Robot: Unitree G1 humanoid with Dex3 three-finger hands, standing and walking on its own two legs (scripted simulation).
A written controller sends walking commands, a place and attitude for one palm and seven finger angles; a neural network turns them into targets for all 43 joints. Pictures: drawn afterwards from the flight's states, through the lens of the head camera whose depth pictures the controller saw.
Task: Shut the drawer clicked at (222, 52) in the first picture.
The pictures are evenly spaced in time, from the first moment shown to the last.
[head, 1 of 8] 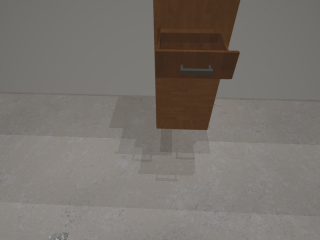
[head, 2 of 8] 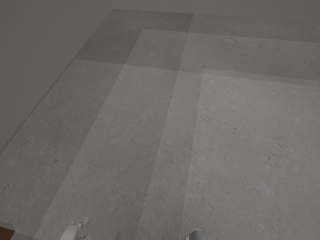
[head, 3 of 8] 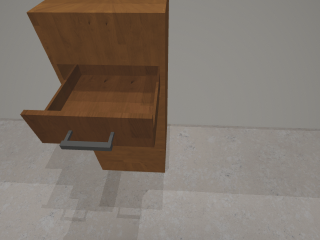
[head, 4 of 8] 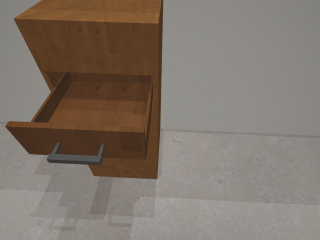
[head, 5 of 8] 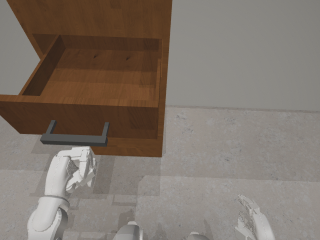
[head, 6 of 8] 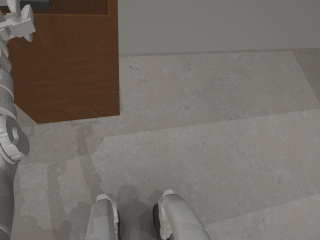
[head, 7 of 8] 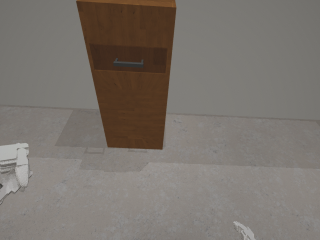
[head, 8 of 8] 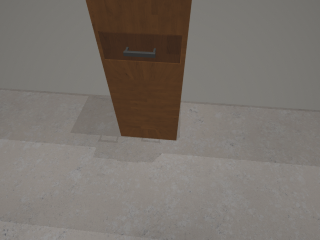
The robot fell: no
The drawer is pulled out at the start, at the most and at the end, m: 0.27 0.27 0.00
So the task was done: yes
